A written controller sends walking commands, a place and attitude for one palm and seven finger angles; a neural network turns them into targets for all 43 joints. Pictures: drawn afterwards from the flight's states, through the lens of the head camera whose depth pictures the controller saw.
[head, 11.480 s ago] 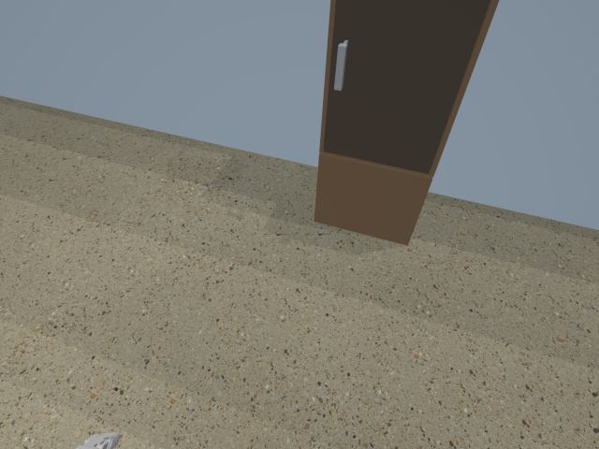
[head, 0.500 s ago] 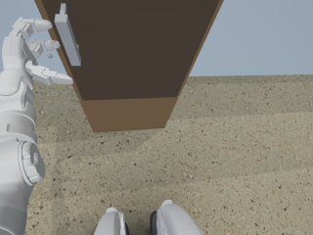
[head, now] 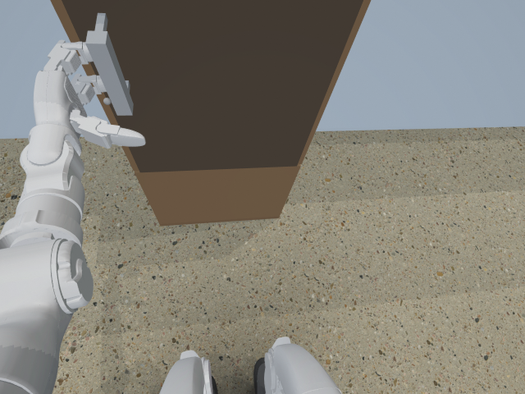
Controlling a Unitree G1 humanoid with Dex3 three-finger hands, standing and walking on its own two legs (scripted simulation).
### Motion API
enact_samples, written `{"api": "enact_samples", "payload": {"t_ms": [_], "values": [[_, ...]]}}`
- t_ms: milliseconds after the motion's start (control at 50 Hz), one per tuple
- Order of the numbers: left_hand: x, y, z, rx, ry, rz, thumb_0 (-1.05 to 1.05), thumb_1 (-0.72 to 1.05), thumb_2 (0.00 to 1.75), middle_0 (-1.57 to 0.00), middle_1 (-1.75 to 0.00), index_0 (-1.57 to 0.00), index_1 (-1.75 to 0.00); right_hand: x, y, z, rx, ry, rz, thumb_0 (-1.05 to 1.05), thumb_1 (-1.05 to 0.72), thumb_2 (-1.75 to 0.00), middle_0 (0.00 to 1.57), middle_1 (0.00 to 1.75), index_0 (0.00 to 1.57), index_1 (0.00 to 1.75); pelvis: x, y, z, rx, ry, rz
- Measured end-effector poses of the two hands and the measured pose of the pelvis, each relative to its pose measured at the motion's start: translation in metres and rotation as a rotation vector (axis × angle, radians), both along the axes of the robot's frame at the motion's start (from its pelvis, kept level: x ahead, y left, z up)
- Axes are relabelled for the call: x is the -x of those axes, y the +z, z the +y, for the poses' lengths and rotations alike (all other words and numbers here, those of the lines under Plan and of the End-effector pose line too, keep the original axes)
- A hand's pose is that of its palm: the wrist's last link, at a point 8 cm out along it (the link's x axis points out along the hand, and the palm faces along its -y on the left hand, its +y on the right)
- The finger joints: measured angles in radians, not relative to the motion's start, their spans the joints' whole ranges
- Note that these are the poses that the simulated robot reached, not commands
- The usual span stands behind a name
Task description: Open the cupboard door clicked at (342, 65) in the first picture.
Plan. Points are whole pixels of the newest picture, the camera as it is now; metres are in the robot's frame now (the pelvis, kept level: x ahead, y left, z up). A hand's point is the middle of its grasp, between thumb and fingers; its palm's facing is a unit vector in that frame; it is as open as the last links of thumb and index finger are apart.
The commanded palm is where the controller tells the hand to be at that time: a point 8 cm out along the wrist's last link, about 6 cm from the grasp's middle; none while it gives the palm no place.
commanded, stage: slide the fingers in behind the handle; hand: left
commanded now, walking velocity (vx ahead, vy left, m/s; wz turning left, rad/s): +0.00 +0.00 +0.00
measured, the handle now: (114, 67) +0.59 +0.17 +0.08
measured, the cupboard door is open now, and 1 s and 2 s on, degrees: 0 0 5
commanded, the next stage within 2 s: close the thumb around the handle in 0.78 s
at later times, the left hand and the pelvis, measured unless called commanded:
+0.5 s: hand (124, 100) +0.53 +0.15 +0.08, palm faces +0.03 -1.00 -0.02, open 14.0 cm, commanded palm +0.50 +0.19 +0.07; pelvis +0.00 -0.01 +0.00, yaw +0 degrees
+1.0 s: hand (129, 99) +0.53 +0.14 +0.07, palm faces +0.02 -1.00 -0.01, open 13.7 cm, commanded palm +0.51 +0.19 +0.07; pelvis +0.00 +0.00 +0.00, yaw +0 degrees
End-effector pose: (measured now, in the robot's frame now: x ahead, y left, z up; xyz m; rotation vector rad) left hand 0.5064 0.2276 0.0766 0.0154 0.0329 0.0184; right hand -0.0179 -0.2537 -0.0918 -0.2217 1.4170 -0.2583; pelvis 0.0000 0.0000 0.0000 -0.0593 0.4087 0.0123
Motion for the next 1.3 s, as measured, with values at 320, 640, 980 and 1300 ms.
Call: {"api": "enact_samples", "payload": {"t_ms": [320,640,980,1300], "values": [[-0.001,-0.001,-0.025,0.004,0.010,0.003,-0.01,-0.50,0.30,-0.31,-1.20,-0.30,-1.20,0.007,0.000,-0.006,-0.006,-0.013,-0.010,0.00,-0.91,-0.90,0.20,0.30,0.20,0.30,0.001,0.000,-0.005,-0.010,-0.007,-0.002],[0.001,0.003,-0.027,-0.002,0.004,-0.001,-0.01,-0.50,0.30,-0.30,-1.20,-0.30,-1.20,0.008,-0.002,-0.003,-0.015,-0.003,-0.011,0.00,-0.91,-0.90,0.21,0.30,0.20,0.30,0.004,0.000,-0.004,-0.009,0.001,-0.004],[-0.003,-0.001,-0.029,0.004,0.001,-0.007,-0.01,-0.47,0.31,-0.31,-1.20,-0.30,-1.20,0.012,-0.003,0.001,-0.012,-0.007,0.012,0.00,-0.91,-0.90,0.20,0.30,0.20,0.30,0.002,-0.002,0.002,-0.005,-0.001,0.004],[-0.001,-0.001,-0.024,-0.006,0.013,-0.013,0.00,0.20,0.60,-0.35,-1.27,-0.35,-1.28,0.006,-0.003,0.004,-0.021,-0.009,-0.003,0.00,-0.91,-0.90,0.21,0.30,0.20,0.30,-0.001,0.000,0.002,-0.006,-0.005,0.000]]}}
